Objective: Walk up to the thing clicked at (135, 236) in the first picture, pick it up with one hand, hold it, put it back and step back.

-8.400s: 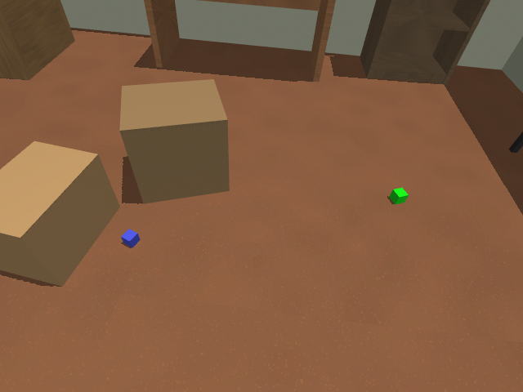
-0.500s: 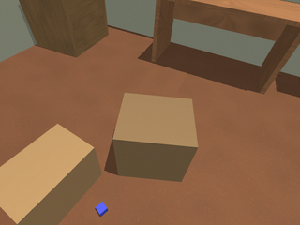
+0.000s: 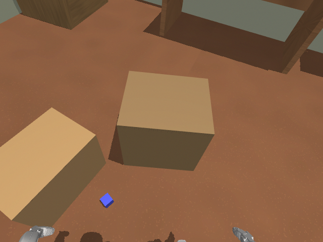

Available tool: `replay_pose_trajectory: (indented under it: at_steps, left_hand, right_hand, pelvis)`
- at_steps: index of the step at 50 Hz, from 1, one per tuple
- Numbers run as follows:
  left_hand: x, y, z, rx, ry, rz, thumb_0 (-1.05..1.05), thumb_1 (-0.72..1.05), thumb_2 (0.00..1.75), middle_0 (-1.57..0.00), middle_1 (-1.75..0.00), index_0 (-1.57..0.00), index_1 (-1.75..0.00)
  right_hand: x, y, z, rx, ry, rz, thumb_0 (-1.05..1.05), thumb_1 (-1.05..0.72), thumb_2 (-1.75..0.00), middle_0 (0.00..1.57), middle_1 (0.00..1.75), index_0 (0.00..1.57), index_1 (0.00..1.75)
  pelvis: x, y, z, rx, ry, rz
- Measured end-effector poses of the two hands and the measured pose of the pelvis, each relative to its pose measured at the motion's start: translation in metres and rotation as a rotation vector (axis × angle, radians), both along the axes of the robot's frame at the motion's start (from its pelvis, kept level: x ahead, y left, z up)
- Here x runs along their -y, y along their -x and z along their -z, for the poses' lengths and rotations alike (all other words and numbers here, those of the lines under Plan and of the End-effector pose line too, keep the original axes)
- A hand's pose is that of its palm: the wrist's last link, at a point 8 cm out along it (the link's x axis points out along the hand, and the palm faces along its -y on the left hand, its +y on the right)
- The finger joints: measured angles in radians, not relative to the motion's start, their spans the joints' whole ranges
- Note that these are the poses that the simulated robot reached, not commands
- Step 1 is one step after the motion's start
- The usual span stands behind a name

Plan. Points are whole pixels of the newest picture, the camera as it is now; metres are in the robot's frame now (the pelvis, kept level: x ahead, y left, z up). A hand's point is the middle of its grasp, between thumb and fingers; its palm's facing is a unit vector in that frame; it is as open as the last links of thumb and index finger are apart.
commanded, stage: rise first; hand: left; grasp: from above
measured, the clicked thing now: (107, 200) +0.41 +0.22 -0.71
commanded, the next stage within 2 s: none
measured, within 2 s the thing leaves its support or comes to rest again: neither
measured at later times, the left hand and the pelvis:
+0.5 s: hand out of the picture +0.16 +0.30 -0.29, palm faces -0.28 -0.60 -0.75, open 13.2 cm; pelvis -0.02 +0.00 -0.13, yaw +1 degrees
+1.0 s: hand (76, 216) +0.28 +0.30 -0.46, palm faces -0.30 -0.22 -0.93, open 12.3 cm; pelvis -0.09 -0.01 -0.31, yaw -2 degrees
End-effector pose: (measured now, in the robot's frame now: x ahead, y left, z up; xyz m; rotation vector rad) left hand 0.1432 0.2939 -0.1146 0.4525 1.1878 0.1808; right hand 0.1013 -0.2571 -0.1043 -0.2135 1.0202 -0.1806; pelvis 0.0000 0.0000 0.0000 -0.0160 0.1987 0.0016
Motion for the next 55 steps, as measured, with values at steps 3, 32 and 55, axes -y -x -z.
replay_pose_trajectory:
  at_steps: [3,32,55]
  left_hand:
    - [-0.002,0.006,0.014,0.009,-0.023,-0.006,0.0,-0.25,0.83,-0.27,-0.81,-0.26,-0.82]
    - [-0.014,-0.069,0.188,0.055,-0.571,0.355,0.0,-0.35,0.8,-0.31,-0.82,-0.29,-0.83]
    - [-0.004,-0.151,0.312,0.123,-0.755,0.473,0.0,-0.22,0.76,-0.4,-0.74,-0.39,-0.74]
  right_hand:
    - [-0.002,-0.011,0.009,0.035,0.012,-0.03,0.0,-0.89,-0.89,0.2,0.3,0.2,0.3]
    - [0.01,-0.038,0.208,0.02,0.059,-0.148,0.0,-0.9,-0.9,0.2,0.3,0.2,0.3]
    - [0.008,0.115,0.353,-0.244,0.011,-0.091,0.0,-0.89,-0.89,0.2,0.3,0.2,0.3]
  pelvis:
    - [-0.001,0.002,0.014,-0.035,0.002,-0.001]
    - [0.007,0.042,0.192,-0.385,0.009,-0.009]
    - [0.006,0.094,0.331,-0.398,0.038,0.024]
